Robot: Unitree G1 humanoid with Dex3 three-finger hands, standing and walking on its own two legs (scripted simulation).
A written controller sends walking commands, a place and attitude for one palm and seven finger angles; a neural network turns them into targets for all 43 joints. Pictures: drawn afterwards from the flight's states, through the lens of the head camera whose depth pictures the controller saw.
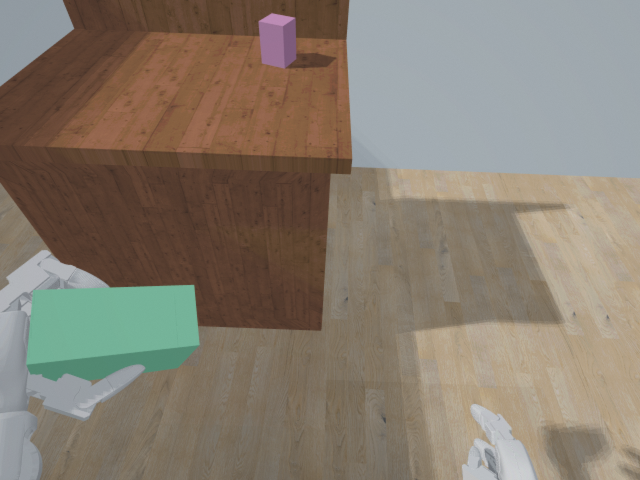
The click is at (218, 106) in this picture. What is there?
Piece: table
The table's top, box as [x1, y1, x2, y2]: [0, 29, 351, 173]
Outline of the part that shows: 0,86 0,160 350,173 351,142 346,40 296,38 296,59 284,69 261,63 259,36 73,29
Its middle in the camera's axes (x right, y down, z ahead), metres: -0.34 -0.37 +0.96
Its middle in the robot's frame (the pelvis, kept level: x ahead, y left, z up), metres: +0.95 +0.40 +0.02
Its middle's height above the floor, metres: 0.80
